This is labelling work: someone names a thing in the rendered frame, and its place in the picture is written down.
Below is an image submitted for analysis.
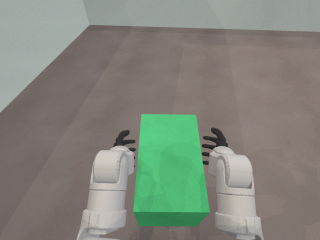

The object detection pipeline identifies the left robot hand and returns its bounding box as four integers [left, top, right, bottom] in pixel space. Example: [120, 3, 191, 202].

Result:
[113, 130, 136, 167]

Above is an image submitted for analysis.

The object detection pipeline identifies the carton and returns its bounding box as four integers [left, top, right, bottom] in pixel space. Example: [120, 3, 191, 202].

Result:
[133, 114, 210, 227]

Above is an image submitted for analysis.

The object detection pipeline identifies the right robot hand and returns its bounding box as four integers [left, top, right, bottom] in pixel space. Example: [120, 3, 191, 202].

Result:
[202, 127, 228, 165]

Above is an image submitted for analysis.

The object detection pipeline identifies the robot left forearm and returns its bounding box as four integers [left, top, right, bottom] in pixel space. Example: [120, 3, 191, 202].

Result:
[76, 145, 134, 240]

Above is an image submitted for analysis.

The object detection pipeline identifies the robot right forearm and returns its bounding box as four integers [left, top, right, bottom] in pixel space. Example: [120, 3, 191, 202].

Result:
[208, 146, 264, 240]

